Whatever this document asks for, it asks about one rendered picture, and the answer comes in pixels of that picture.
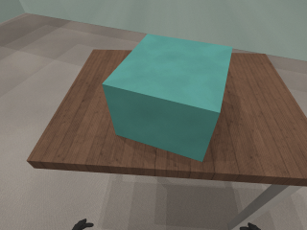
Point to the carton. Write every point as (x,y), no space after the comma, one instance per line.
(168,93)

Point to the left robot hand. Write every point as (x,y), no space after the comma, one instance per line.
(82,224)

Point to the table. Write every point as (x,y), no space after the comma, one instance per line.
(260,135)

